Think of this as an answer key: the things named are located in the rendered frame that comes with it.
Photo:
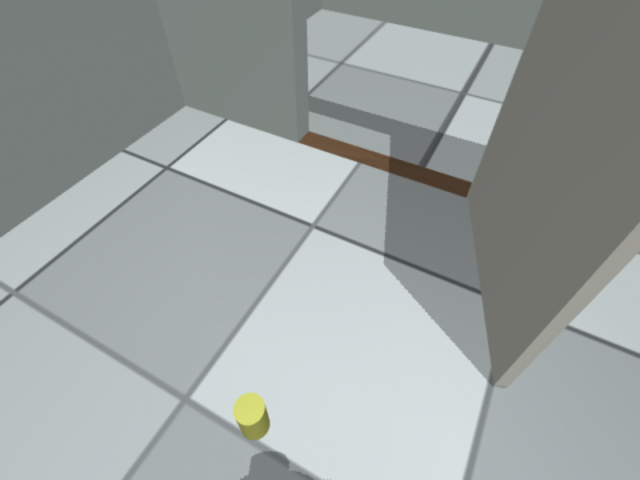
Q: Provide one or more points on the can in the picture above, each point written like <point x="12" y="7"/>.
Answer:
<point x="251" y="416"/>

